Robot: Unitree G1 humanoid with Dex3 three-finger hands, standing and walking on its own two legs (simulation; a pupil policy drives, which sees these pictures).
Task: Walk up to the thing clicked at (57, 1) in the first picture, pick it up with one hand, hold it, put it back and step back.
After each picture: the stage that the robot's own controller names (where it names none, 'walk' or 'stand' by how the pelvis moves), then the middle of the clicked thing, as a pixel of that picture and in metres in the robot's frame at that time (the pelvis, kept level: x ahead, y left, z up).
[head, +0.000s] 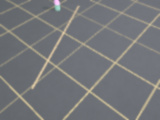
stand; (56, 1) +2.17 +0.40 -0.65
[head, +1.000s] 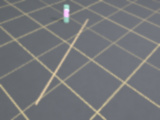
walk; (66, 13) +2.06 +0.21 -0.64
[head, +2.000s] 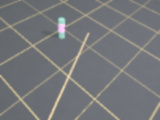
walk; (61, 28) +1.44 +0.19 -0.65
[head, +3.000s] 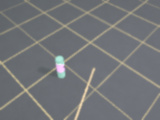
walk; (60, 67) +0.91 +0.21 -0.65
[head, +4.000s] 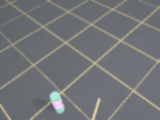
walk; (57, 103) +0.54 +0.25 -0.63
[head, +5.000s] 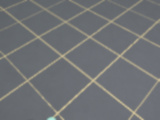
stand; out of the picture +0.37 +0.22 -0.64
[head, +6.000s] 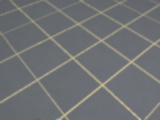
stand; out of the picture +0.37 +0.18 -0.65
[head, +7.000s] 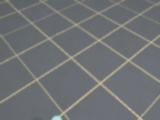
stand; out of the picture +0.40 +0.20 -0.66
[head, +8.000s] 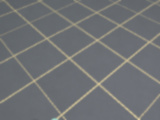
stand; out of the picture +0.38 +0.21 -0.66
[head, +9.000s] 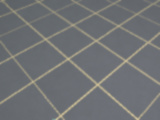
stand; out of the picture +0.38 +0.21 -0.66
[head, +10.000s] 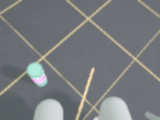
go down; (38, 76) +0.43 +0.21 -0.40
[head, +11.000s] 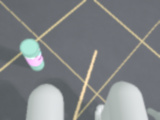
go down; (34, 57) +0.47 +0.21 -0.29
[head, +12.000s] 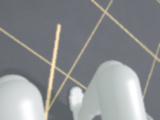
close in; out of the picture +0.46 +0.25 -0.17
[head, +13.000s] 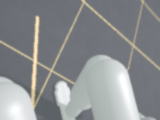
close; out of the picture +0.45 +0.27 -0.17
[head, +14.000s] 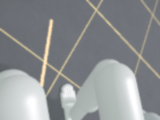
lift; out of the picture +0.39 +0.26 -0.17
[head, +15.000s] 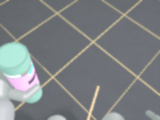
lift; (24, 78) +0.33 +0.19 +0.03
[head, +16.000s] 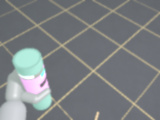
hold; (36, 83) +0.32 +0.17 +0.04
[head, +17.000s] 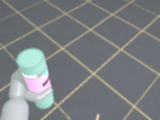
hold; (38, 83) +0.33 +0.16 +0.04
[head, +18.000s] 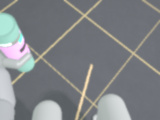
crouch; (15, 48) +0.44 +0.20 -0.03
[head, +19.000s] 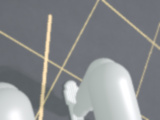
lower; out of the picture +0.49 +0.25 -0.15
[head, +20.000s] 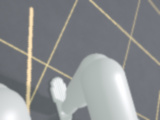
lower; out of the picture +0.48 +0.28 -0.18
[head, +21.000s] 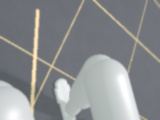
lower; out of the picture +0.48 +0.28 -0.17
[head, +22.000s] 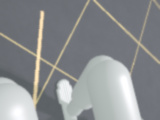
lower; out of the picture +0.46 +0.27 -0.17
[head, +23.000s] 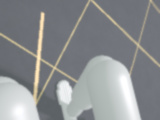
rest; out of the picture +0.46 +0.26 -0.17
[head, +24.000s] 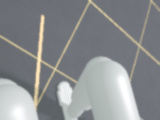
withdraw; out of the picture +0.46 +0.25 -0.18
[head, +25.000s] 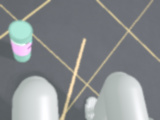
stand; (21, 44) +0.47 +0.21 -0.21
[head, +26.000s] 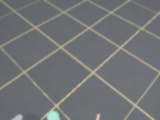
stand; out of the picture +0.38 +0.17 -0.58
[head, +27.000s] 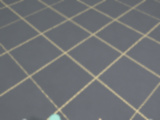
stand; out of the picture +0.39 +0.18 -0.60
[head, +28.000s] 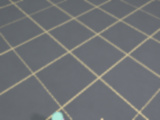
stand; out of the picture +0.40 +0.18 -0.61
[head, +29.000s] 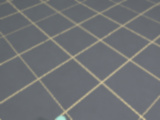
walk; out of the picture +0.41 +0.18 -0.66
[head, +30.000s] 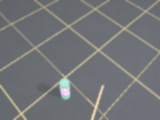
walk; (65, 89) +0.55 +0.13 -0.63
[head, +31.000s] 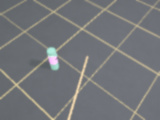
walk; (53, 59) +0.84 +0.27 -0.62
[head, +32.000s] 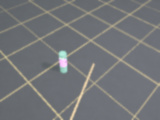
stand; (63, 62) +1.01 +0.20 -0.65
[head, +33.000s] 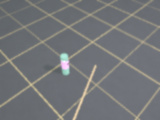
stand; (65, 64) +1.01 +0.20 -0.66
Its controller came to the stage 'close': yes
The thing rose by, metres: 0.70
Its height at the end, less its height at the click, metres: +0.00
